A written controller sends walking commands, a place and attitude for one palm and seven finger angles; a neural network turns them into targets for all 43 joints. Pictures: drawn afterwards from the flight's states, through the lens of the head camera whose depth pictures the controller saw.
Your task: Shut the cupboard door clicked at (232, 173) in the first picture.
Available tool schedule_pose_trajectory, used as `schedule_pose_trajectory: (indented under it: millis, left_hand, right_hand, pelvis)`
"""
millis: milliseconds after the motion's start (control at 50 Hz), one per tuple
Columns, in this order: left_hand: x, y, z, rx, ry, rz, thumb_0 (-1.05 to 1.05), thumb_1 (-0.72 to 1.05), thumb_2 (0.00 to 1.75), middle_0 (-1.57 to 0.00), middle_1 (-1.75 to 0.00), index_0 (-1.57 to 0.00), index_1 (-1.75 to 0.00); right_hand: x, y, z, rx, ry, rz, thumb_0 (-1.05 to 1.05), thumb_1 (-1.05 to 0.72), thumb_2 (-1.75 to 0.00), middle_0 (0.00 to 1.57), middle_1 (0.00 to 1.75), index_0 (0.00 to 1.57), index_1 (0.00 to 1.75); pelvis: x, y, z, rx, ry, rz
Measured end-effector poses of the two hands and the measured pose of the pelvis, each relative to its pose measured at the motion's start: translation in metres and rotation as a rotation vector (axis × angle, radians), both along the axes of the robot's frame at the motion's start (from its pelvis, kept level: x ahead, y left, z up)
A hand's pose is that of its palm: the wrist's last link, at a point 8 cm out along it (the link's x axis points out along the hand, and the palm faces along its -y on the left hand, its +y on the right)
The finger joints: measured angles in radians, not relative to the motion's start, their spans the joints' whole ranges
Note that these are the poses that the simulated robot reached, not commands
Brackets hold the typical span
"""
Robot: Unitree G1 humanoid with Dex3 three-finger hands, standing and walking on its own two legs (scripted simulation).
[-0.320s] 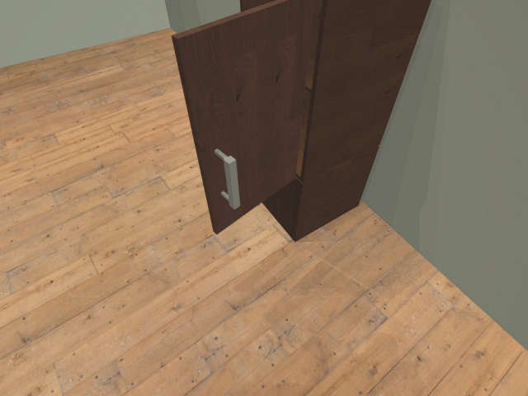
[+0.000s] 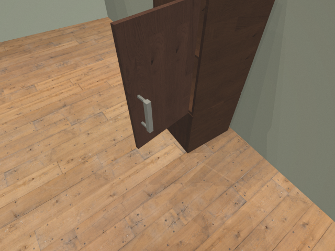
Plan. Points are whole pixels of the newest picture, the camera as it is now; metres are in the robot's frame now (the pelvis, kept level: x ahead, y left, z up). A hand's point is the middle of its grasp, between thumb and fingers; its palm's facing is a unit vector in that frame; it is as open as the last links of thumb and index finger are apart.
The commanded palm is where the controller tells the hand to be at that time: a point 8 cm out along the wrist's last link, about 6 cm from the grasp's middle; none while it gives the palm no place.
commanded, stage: look at it before walking up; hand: left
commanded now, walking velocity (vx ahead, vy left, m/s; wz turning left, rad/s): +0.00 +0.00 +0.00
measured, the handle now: (145, 114) +0.62 +0.13 -0.12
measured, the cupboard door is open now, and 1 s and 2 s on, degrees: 100 100 100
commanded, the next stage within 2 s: walk around to get in front in 0.52 s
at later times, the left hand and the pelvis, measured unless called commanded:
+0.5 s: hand out of the picture +0.03 +0.20 -0.17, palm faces +0.01 -0.97 -0.26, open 7.4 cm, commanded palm none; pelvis +0.00 +0.00 +0.00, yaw +0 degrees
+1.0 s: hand out of the picture +0.04 +0.19 -0.19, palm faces -0.10 -0.97 -0.23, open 7.4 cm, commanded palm none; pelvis -0.01 +0.00 -0.02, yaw -9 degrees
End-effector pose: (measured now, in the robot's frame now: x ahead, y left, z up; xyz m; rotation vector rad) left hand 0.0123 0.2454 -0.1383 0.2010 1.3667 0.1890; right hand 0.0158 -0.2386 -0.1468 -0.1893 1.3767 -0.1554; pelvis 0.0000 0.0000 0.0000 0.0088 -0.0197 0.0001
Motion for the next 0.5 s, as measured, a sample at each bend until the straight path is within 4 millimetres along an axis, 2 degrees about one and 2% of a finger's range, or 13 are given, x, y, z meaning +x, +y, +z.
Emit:
schedule_pose_trajectory:
  millis: [500]
  left_hand:
    - [0.012, 0.005, 0.002, 0.010, -0.019, -0.013, 0.00, 0.91, 0.90, -0.20, -0.29, -0.20, -0.30]
  right_hand:
    - [0.010, -0.004, 0.002, -0.010, -0.018, 0.000, 0.01, -0.91, -0.90, 0.20, 0.30, 0.20, 0.30]
  pelvis:
    - [0.005, 0.001, 0.000, 0.002, 0.000, -0.004]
